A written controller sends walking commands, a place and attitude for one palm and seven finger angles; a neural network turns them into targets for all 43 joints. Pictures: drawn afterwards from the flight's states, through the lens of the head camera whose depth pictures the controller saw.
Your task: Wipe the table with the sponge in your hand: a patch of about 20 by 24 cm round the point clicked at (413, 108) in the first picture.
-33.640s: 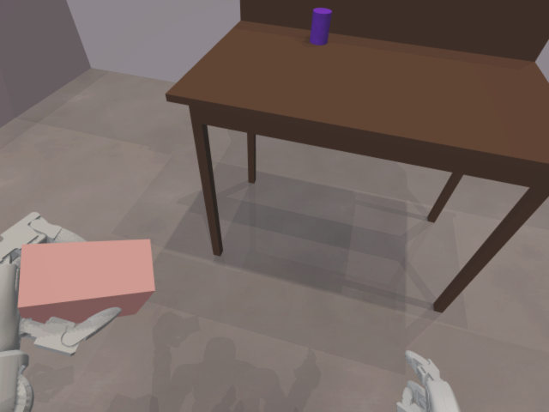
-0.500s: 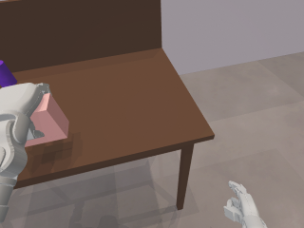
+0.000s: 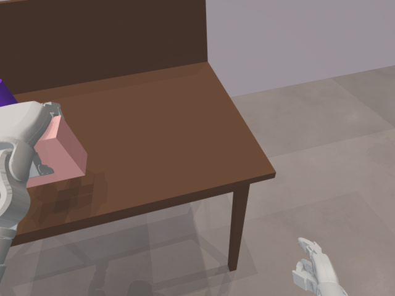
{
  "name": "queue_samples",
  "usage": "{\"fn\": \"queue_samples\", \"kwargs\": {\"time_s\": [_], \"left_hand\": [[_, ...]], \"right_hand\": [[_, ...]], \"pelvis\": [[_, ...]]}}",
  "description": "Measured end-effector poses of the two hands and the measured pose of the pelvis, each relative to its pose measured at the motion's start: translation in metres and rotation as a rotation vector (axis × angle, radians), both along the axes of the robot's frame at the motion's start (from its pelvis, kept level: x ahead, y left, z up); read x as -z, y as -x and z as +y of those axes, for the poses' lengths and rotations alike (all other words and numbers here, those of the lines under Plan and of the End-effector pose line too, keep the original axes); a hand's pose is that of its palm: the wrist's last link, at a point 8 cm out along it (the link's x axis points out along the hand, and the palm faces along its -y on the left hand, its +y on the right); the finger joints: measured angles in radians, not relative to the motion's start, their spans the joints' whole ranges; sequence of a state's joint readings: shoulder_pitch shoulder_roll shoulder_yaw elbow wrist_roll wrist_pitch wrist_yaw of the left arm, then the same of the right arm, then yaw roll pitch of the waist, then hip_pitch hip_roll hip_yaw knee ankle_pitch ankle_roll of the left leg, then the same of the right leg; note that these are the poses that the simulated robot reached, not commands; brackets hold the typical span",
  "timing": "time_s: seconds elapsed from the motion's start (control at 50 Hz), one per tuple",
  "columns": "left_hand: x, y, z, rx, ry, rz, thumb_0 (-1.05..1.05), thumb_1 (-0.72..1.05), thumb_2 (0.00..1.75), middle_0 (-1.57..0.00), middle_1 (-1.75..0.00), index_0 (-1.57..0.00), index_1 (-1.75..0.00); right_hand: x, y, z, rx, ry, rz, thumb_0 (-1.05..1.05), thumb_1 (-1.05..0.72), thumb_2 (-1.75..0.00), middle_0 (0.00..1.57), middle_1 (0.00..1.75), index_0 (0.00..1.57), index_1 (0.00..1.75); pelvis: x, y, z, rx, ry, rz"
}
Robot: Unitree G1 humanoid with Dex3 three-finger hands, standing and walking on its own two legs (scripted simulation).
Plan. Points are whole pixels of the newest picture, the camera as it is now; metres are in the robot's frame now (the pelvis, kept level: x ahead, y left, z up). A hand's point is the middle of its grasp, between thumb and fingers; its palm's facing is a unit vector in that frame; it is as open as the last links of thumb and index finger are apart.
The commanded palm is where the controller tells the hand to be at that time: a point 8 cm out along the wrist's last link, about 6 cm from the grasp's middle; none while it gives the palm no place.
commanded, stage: bring the sponge back beside the body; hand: left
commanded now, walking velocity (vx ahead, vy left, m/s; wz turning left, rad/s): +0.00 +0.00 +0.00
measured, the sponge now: (48, 158) +0.28 +0.34 +0.15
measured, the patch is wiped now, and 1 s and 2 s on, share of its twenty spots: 1.00 1.00 1.00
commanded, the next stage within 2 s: step back with the hand held close in 1.48 s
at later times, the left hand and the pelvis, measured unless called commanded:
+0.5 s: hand (43, 162) +0.25 +0.31 +0.18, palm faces +0.12 -0.02 -0.99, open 9.8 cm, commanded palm +0.21 +0.32 +0.26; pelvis +0.00 +0.00 +0.00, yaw +0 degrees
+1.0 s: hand (48, 182) +0.22 +0.28 +0.18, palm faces +0.18 -0.08 -0.98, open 9.8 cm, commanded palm +0.16 +0.28 +0.25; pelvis -0.01 -0.01 +0.00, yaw -1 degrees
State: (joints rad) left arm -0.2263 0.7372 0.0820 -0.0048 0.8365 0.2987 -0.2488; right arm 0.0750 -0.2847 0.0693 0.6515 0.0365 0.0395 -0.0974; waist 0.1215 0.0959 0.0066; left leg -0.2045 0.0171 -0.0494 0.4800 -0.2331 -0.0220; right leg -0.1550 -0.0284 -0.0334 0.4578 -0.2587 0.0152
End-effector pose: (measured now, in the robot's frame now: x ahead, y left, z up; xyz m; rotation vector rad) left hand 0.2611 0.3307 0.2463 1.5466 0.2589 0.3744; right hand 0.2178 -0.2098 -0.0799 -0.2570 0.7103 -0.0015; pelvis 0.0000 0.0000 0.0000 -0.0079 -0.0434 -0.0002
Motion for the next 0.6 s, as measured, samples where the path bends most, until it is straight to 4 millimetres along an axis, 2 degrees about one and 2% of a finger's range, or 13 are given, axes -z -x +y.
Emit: {"fn": "queue_samples", "kwargs": {"time_s": [0.16, 0.3, 0.5, 0.6], "left_hand": [[0.005, 0.011, -0.009, 0.019, 0.008, -0.037, 0.0, -0.48, 1.06, -0.76, -1.34, -0.76, -1.36], [0.007, 0.02, -0.007, -0.025, 0.023, -0.04, 0.0, -0.48, 1.06, -0.76, -1.34, -0.76, -1.36], [0.01, 0.037, -0.025, 0.016, 0.034, -0.052, 0.0, -0.48, 1.06, -0.76, -1.34, -0.76, -1.36], [0.012, 0.044, -0.026, -0.003, 0.041, -0.059, 0.0, -0.48, 1.06, -0.76, -1.34, -0.76, -1.36]], "right_hand": [[0.0, -0.001, 0.002, -0.011, -0.002, -0.002, 0.02, -0.9, -0.9, 0.21, 0.3, 0.2, 0.3], [-0.006, -0.011, 0.011, -0.031, -0.018, -0.035, 0.02, -0.9, -0.9, 0.21, 0.3, 0.2, 0.3], [-0.017, -0.026, 0.023, -0.068, -0.035, -0.091, 0.02, -0.9, -0.9, 0.21, 0.3, 0.2, 0.3], [-0.02, -0.029, 0.026, -0.082, -0.04, -0.098, 0.02, -0.9, -0.9, 0.21, 0.3, 0.2, 0.3]], "pelvis": [[0.001, 0.001, -0.001, 0.002, -0.002, -0.009], [0.001, 0.003, -0.001, 0.004, -0.002, -0.014], [0.001, 0.004, -0.002, 0.007, -0.004, -0.023], [0.001, 0.005, -0.004, 0.009, -0.005, -0.027]]}}
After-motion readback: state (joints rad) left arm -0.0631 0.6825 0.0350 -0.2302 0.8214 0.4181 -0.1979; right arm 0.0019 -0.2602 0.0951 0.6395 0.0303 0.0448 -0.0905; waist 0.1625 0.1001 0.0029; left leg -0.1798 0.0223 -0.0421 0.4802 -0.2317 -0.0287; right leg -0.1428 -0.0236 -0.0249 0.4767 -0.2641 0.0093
